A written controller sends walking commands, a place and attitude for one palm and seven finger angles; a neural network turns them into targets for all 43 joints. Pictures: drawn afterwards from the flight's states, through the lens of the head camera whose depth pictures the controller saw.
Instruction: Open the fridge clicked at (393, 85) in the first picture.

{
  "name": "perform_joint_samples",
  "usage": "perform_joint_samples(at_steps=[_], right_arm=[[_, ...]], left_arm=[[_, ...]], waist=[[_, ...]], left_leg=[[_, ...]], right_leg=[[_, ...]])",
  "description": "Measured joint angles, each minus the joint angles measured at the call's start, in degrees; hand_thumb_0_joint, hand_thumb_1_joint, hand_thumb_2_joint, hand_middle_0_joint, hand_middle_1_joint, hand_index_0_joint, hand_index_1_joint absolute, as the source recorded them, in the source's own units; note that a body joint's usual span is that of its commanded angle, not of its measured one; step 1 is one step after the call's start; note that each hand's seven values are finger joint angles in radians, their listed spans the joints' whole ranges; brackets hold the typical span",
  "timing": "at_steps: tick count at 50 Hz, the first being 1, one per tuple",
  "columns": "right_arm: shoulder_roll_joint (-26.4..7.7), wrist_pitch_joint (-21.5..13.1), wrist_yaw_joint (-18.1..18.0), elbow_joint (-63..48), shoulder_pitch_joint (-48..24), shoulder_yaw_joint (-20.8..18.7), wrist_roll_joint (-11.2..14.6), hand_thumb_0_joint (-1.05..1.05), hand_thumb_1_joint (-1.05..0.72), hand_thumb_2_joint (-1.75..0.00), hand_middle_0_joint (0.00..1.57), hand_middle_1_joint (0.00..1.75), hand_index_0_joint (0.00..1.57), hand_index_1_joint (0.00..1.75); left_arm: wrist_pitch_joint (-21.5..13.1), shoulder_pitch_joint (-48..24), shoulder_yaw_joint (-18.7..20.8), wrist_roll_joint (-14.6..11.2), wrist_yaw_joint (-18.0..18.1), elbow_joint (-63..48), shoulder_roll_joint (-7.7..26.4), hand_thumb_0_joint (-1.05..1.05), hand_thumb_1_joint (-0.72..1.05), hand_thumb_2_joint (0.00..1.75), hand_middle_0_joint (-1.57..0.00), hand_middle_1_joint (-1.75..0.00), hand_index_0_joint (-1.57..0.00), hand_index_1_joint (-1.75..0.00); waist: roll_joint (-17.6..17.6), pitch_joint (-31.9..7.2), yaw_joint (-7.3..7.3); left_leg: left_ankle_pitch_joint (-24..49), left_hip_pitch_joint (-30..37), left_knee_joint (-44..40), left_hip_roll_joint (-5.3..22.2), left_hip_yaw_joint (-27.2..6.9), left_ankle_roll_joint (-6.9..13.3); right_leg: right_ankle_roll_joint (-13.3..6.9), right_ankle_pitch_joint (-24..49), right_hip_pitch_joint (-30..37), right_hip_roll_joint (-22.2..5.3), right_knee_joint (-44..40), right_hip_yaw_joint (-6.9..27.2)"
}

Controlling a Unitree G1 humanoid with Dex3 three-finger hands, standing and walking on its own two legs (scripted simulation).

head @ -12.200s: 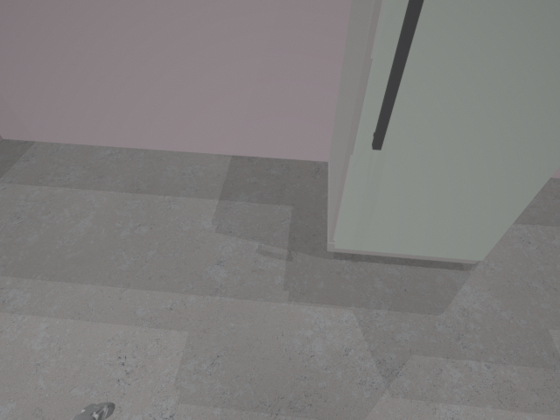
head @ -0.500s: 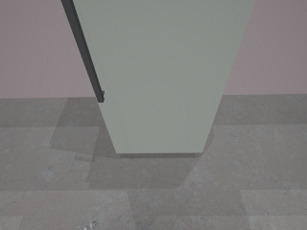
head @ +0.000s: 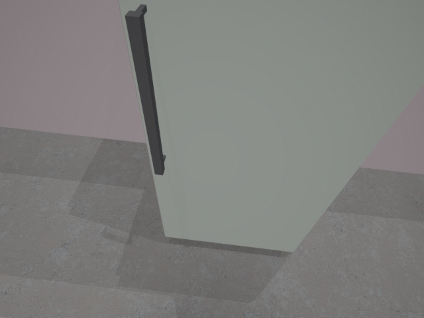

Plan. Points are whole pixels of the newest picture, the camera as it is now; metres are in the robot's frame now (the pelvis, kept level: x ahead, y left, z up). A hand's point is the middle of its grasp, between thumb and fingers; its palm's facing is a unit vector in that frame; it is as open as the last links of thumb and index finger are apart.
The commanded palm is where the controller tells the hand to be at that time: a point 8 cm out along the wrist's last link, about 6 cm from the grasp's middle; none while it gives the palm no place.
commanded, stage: come to a stop and stand still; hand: left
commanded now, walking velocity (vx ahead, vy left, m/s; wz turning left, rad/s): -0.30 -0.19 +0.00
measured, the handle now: (153, 108) +0.51 +0.21 +0.10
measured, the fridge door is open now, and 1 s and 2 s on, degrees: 0 0 0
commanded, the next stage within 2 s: look again from close up in 1.78 s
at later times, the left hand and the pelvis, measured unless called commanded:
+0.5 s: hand out of the picture +0.06 +0.14 -0.16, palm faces +0.02 -0.96 -0.26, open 7.4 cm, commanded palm none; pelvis -0.03 -0.06 -0.01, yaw +1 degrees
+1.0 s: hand out of the picture +0.00 +0.18 -0.16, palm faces +0.01 -0.95 -0.31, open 7.4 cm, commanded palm none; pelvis -0.05 -0.06 +0.00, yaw +1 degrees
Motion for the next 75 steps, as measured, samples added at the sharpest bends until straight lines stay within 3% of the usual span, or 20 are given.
perform_joint_samples(at_steps=[5, 12, 16, 18, 23, 28, 31, 37, 46, 75], right_arm=[[-0.37, 1.14, -1.38, 0.27, -1.18, -1.05, 0.68, -0.03, -0.95, -0.9, 0.2, 0.3, 0.2, 0.3], [-1.9, 3.46, -1.12, 0.54, 0.16, -2.43, -0.4, -0.02, -0.93, -0.9, 0.2, 0.3, 0.2, 0.3], [-3.07, 4.13, -0.57, 0.61, 2.41, -2.72, -0.62, -0.01, -0.92, -0.9, 0.2, 0.3, 0.2, 0.3], [-3.5, 4.06, -0.17, -0.9, 4.69, -2.81, -0.64, -0.01, -0.92, -0.9, 0.2, 0.3, 0.2, 0.3], [-6.27, 5.29, 0.25, -2.95, 8.77, -4.09, -0.66, 0.0, -0.91, -0.9, 0.2, 0.3, 0.2, 0.3], [-7.31, 4.31, 0.39, -3.92, 10.94, -3.99, -0.62, 0.01, -0.91, -0.9, 0.2, 0.3, 0.19, 0.29], [-7.44, 3.72, 0.69, -4.1, 10.74, -3.06, -0.87, 0.01, -0.91, -0.9, 0.2, 0.3, 0.19, 0.29], [-8.99, 3.67, 1.21, -3.98, 9.39, -2.1, -0.84, 0.01, -0.91, -0.9, 0.2, 0.3, 0.2, 0.3], [-10.24, 3.28, 1.44, -2.21, 8.37, -1.59, -0.45, 0.0, -0.91, -0.9, 0.2, 0.3, 0.2, 0.3], [-9.35, 1.94, 1.64, 3.46, 1.8, 0.38, 0.54, 0.0, -0.91, -0.9, 0.2, 0.3, 0.2, 0.3]], left_arm=[[1.66, -4.42, 0.29, 0.19, 0.29, -2.75, 0.18, 0.01, 0.91, 0.9, -0.2, -0.3, -0.2, -0.3], [3.53, -9.37, 2.29, 0.83, 0.1, -7.52, 2.65, 0.0, 0.91, 0.9, -0.2, -0.3, -0.2, -0.3], [3.03, -10.29, 1.57, 1.0, -0.34, -9.35, 3.69, 0.0, 0.91, 0.9, -0.2, -0.3, -0.2, -0.3], [2.01, -9.06, 1.28, 1.43, -0.91, -11.94, 5.09, 0.0, 0.91, 0.9, -0.2, -0.3, -0.2, -0.3], [2.19, -8.81, 0.78, 1.65, -0.62, -14.39, 4.68, 0.01, 0.91, 0.9, -0.2, -0.3, -0.2, -0.3], [2.17, -9.32, 0.89, 1.26, -0.47, -16.18, 6.44, 0.01, 0.91, 0.9, -0.2, -0.3, -0.21, -0.3], [2.03, -9.99, 0.77, 0.85, -0.7, -16.15, 7.53, 0.01, 0.91, 0.9, -0.2, -0.3, -0.21, -0.3], [0.82, -9.02, 0.2, 0.81, -1.56, -15.24, 8.71, 0.01, 0.91, 0.9, -0.2, -0.3, -0.21, -0.3], [1.3, -7.03, 0.1, 0.77, -1.53, -11.19, 10.77, 0.01, 0.91, 0.9, -0.2, -0.3, -0.21, -0.3], [0.19, -8.59, -1.7, 0.64, -1.0, -6.25, 9.84, 0.01, 0.91, 0.9, -0.2, -0.3, -0.21, -0.3]], waist=[[0.2, 0.47, -1.52], [1.28, 0.29, -3.05], [2.39, -0.14, -4.02], [1.36, -1.54, -3.99], [4.45, -2.06, -5.54], [3.04, -3.22, -6.29], [1.56, -2.91, -5.9], [1.97, -3.27, -5.2], [2.4, -3.39, -4.58], [1.15, -1.77, -3.41]], left_leg=[[1.84, 1.99, -3.82, -0.4, 0.65, 0.68], [2.52, 0.06, -2.94, 2.15, -0.14, -0.7], [3.05, -1.44, -2.0, 3.43, -0.54, -2.16], [2.06, -4.31, 1.35, 3.43, -0.3, -3.18], [-8.78, -7.97, 13.07, 2.91, -6.48, -3.05], [-4.32, -5.07, 10.58, 1.66, -6.53, -2.05], [-2.81, -4.16, 8.15, 1.62, -5.81, -2.04], [-1.12, -3.12, 2.19, 0.85, -5.74, -2.17], [1.21, -1.85, 0.35, 0.42, -6.15, -2.2], [2.51, 3.32, -7.12, -2.93, -4.46, 0.82]], right_leg=[[1.3, 3.57, -4.37, -0.48, -3.1, 1.4], [1.27, 4.16, -6.64, 0.99, 0.95, 2.24], [0.8, 5.52, -1.52, 0.83, -9.82, 1.51], [-0.17, 12.63, 1.24, 0.34, -19.75, 2.44], [-1.35, 10.86, 1.27, 2.86, -16.38, -1.1], [-2.17, 10.15, 0.65, 3.6, -14.62, -2.57], [-2.14, 12.07, 1.08, 3.64, -16.74, -1.89], [-2.64, 15.68, 1.7, 3.49, -22.27, -1.66], [-2.26, 16.6, 2.93, 3.42, -23.73, -1.64], [1.38, 17.72, 7.81, 0.73, -31.09, 0.33]])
